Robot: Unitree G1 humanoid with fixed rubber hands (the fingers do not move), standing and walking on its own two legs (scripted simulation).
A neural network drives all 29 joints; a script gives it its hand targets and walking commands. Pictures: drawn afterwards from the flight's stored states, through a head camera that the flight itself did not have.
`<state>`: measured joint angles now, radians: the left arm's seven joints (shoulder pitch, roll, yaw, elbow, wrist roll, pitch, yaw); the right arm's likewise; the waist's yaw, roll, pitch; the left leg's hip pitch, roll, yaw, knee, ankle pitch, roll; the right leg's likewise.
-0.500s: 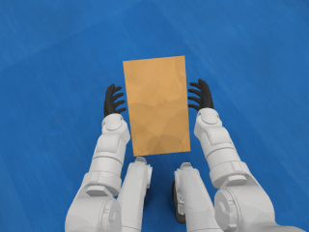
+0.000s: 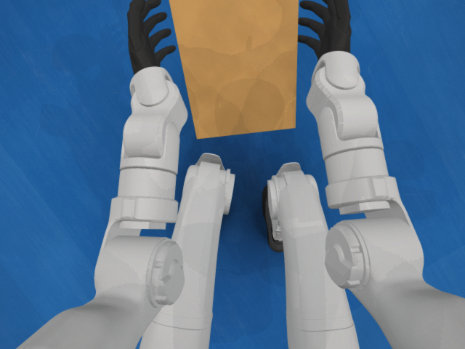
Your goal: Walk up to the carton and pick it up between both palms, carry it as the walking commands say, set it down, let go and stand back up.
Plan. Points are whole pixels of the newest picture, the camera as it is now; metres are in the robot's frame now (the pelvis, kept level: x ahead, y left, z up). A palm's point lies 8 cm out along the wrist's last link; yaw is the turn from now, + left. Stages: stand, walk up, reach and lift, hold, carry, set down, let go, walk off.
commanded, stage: set down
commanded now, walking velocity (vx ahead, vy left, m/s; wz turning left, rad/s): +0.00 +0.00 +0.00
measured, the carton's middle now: (235, 38) +0.54 +0.04 -0.20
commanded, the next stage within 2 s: none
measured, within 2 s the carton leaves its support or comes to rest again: rests again in 1.88 s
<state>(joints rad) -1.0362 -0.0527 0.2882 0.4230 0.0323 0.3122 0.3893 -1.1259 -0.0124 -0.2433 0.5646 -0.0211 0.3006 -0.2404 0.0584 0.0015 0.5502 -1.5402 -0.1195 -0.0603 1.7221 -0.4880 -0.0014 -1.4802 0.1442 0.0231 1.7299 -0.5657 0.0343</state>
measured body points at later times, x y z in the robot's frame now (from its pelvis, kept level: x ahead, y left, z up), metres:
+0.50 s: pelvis -0.03 +0.00 -0.06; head +0.31 +0.04 +0.23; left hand +0.50 +0.16 -0.18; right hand +0.53 -0.08 -0.17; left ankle +0.14 +0.10 -0.50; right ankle +0.12 -0.12 -0.50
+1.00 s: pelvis +0.01 +0.00 -0.11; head +0.38 +0.02 +0.14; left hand +0.53 +0.16 -0.28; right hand +0.55 -0.09 -0.28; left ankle +0.14 +0.10 -0.50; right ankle +0.12 -0.12 -0.50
